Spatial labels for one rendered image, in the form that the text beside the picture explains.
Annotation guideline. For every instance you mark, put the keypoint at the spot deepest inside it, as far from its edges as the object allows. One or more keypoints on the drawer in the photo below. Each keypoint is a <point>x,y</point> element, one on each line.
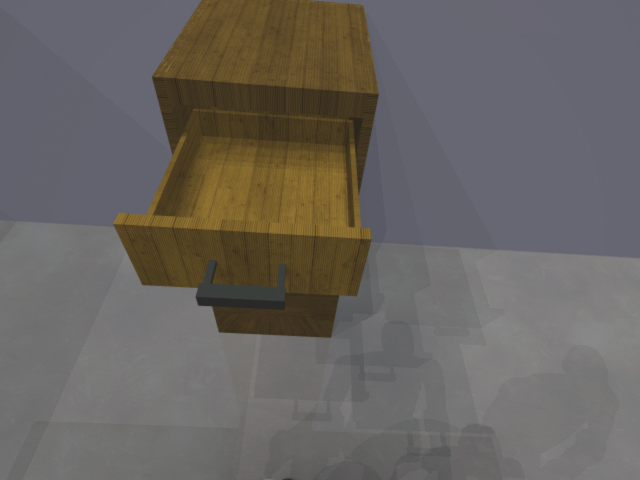
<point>253,191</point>

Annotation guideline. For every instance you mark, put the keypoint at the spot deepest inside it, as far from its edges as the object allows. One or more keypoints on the cabinet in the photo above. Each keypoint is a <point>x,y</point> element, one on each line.
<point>285,57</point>

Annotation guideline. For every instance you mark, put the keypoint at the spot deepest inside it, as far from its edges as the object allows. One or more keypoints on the handle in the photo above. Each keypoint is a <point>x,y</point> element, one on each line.
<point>241,296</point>

